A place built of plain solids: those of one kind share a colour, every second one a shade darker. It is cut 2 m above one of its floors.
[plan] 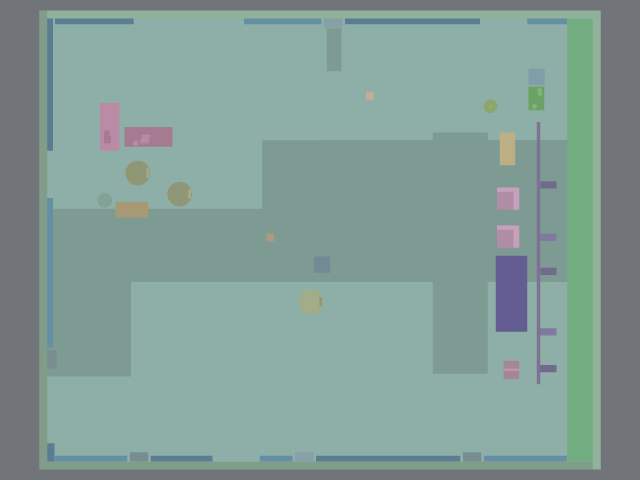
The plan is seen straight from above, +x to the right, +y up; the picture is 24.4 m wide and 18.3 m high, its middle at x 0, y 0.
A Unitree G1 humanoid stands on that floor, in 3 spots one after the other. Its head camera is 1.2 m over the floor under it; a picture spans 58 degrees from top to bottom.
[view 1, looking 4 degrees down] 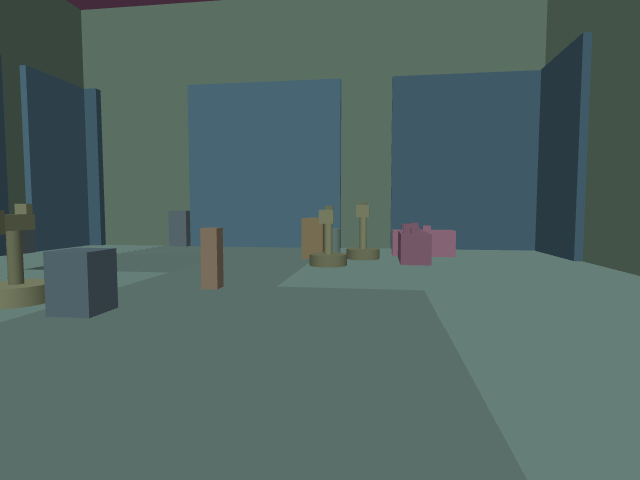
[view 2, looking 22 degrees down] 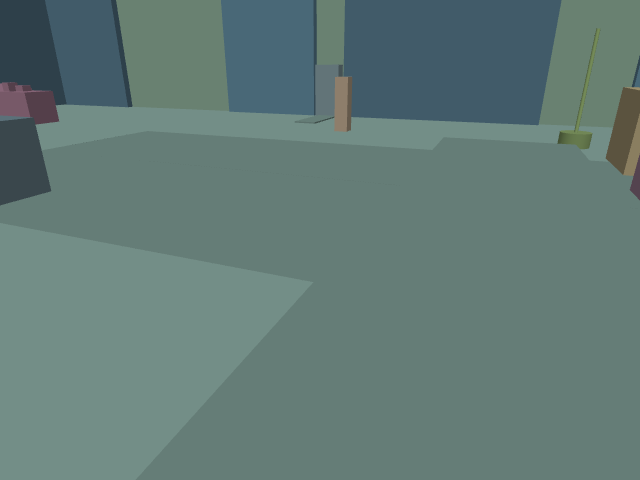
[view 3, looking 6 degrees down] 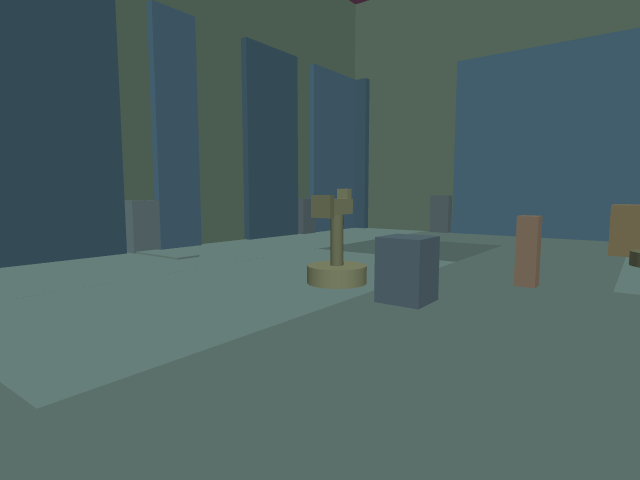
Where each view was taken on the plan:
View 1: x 5.38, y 3.05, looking -172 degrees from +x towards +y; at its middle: rack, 12.08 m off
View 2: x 5.20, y -4.05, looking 112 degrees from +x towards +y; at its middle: floor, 3.71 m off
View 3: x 5.20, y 1.50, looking -143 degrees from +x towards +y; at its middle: floor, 13.29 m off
